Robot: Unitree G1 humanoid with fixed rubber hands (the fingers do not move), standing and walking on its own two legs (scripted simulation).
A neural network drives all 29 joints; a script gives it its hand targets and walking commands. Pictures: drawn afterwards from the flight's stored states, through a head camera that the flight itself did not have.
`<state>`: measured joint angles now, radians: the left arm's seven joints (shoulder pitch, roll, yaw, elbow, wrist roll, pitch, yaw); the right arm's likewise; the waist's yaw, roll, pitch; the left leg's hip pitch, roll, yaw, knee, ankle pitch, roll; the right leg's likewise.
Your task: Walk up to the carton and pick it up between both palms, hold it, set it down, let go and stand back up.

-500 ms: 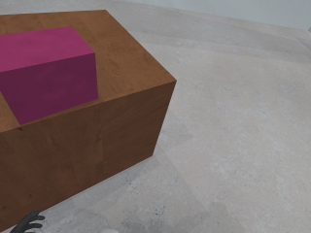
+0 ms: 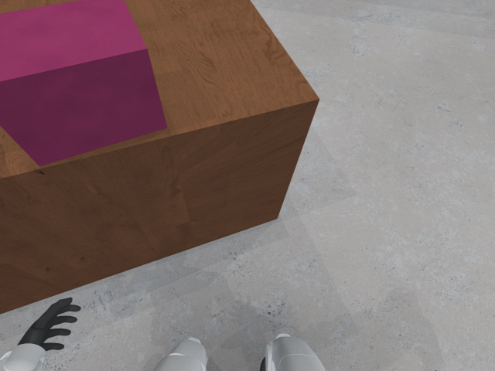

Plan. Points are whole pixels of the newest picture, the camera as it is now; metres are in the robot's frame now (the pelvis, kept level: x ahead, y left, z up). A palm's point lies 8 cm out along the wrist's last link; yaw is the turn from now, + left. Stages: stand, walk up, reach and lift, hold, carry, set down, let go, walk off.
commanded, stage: walk up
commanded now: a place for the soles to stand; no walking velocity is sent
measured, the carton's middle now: (79, 81) +0.58 +0.33 +0.05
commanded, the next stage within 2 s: none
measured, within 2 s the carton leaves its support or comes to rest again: neither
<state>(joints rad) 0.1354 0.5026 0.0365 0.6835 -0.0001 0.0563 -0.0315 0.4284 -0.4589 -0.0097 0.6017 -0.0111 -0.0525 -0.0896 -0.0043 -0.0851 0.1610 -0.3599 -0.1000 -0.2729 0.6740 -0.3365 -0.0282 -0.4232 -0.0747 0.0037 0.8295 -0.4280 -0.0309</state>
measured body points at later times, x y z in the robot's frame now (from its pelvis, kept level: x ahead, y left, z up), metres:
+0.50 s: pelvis -0.07 -0.09 +0.01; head -0.04 -0.13 +0.46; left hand +0.00 +0.27 -0.03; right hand +0.08 -0.39 -0.10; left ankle -0.08 +0.09 -0.65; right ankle +0.01 -0.12 -0.71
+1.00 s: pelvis -0.10 -0.07 +0.01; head -0.09 -0.04 +0.46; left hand -0.13 +0.27 -0.09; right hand +0.06 -0.36 -0.05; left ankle -0.19 +0.03 -0.71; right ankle -0.07 -0.18 -0.67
